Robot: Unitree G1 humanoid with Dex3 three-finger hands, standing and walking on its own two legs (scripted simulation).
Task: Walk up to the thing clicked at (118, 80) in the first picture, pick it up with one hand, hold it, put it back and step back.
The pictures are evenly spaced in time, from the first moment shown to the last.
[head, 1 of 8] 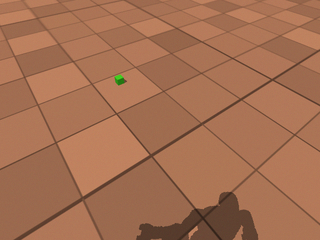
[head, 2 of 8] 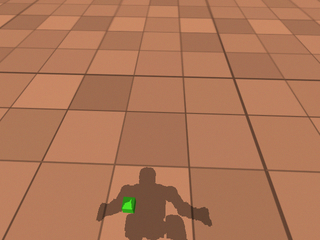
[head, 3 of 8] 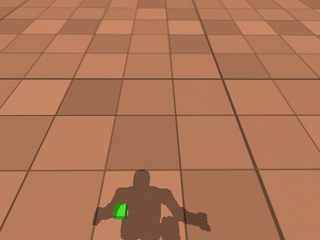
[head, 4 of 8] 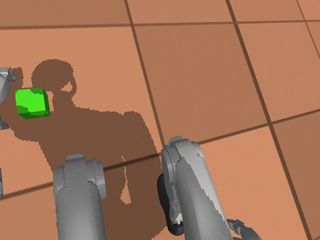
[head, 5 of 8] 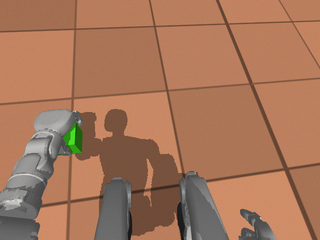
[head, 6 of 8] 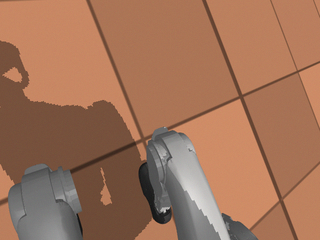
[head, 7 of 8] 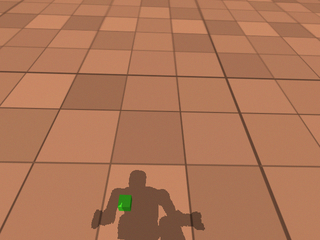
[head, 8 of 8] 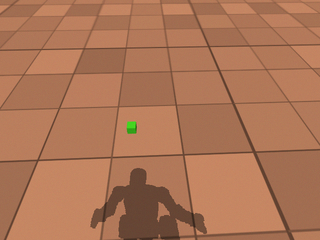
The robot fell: no
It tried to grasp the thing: yes
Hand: left
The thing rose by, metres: 0.66
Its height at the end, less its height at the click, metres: +0.00
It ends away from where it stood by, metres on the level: 0.01
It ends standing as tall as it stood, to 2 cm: yes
